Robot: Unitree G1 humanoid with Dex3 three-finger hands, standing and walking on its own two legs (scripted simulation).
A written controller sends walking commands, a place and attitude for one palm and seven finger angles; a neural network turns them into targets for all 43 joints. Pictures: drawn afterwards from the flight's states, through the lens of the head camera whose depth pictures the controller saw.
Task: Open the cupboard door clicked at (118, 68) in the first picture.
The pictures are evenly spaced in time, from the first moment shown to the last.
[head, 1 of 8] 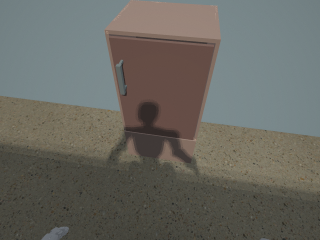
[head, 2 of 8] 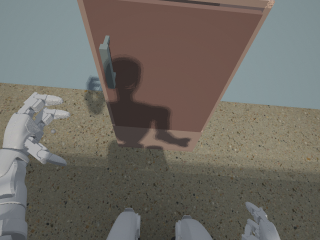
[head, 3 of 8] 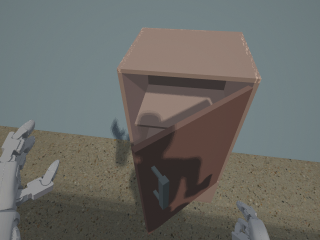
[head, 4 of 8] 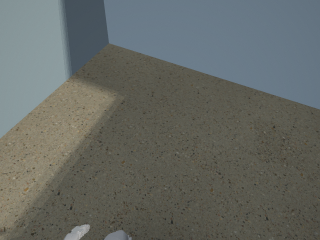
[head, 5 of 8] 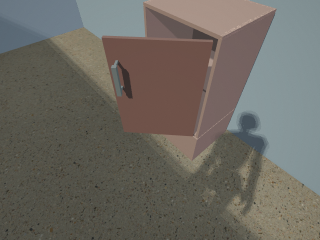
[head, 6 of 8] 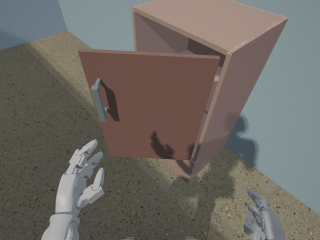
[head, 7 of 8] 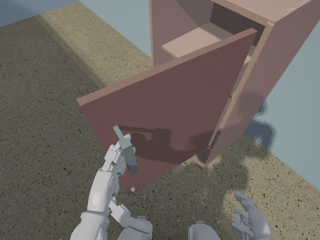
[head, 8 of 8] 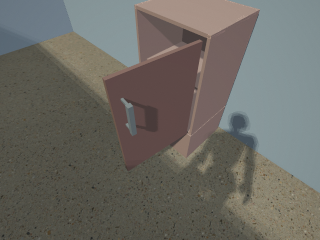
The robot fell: no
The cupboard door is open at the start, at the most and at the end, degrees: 0 84 83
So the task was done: yes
